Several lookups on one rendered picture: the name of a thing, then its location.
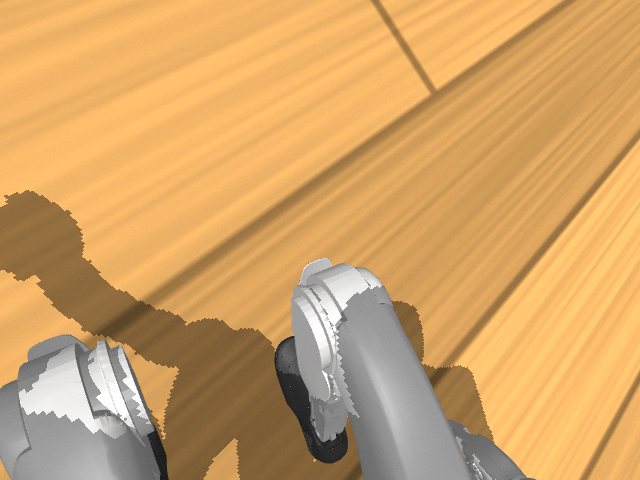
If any right robot hand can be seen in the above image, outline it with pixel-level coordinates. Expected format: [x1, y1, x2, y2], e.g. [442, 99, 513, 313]
[448, 419, 527, 480]

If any left robot foot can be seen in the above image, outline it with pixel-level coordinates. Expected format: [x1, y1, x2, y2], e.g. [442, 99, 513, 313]
[147, 421, 169, 480]

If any right robot foot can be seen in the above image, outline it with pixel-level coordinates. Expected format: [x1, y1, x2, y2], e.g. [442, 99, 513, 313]
[275, 336, 348, 464]

